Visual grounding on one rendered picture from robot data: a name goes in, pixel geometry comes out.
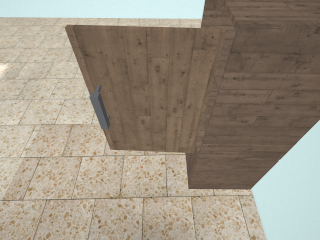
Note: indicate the cupboard door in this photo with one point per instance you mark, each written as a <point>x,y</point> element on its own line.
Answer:
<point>155,81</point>

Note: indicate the handle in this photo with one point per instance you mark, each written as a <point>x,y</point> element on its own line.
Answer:
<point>99,108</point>

